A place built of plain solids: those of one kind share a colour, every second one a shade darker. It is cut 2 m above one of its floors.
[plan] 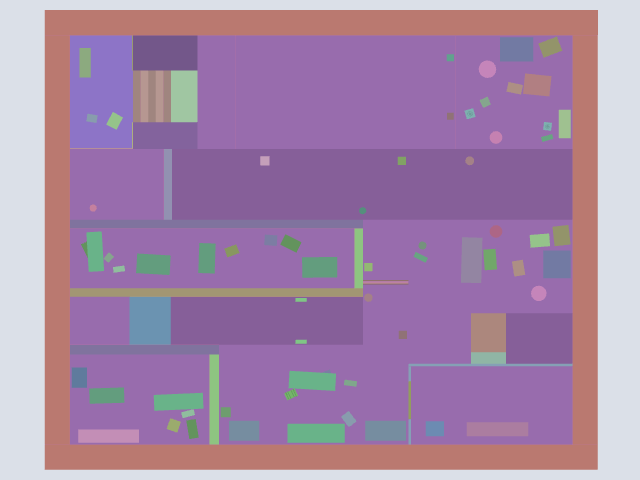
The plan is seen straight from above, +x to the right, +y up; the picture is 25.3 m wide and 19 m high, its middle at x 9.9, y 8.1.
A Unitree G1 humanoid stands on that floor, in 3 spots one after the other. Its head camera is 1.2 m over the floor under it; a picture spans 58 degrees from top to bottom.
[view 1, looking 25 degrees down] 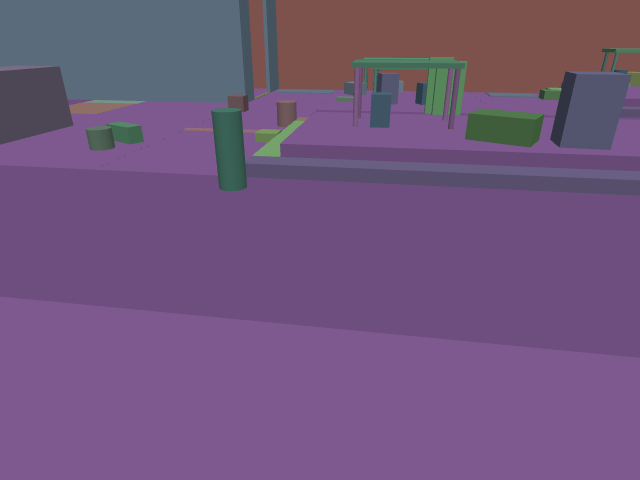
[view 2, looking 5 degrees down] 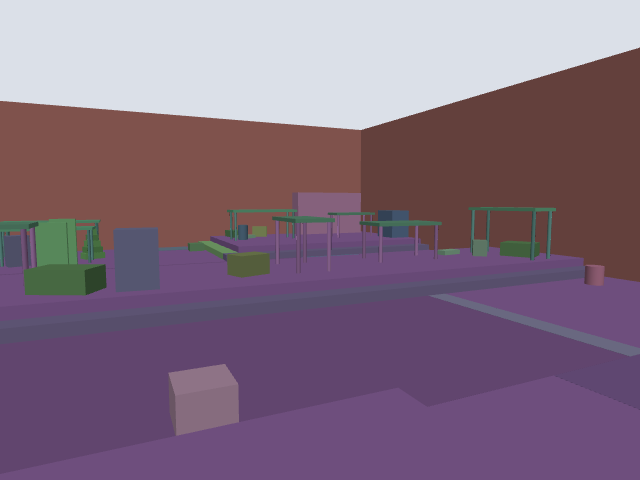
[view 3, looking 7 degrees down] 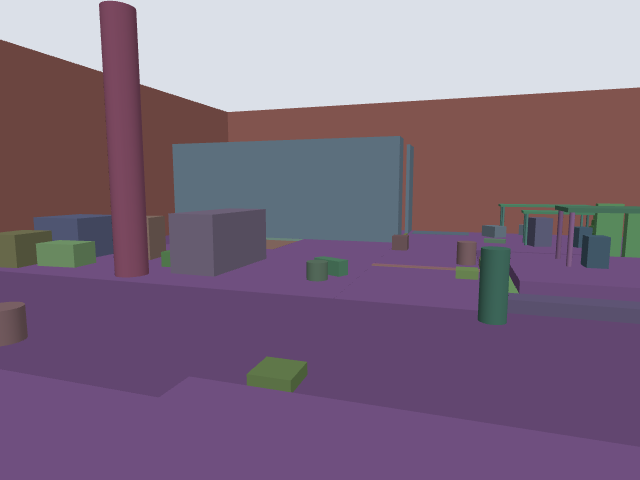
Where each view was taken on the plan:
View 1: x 10.05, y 13.31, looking -81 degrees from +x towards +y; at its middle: floor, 3.27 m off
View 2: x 8.16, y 13.95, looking -115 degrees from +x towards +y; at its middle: floor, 12.40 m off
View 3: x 11.94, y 13.95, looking -72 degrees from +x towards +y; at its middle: floor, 11.32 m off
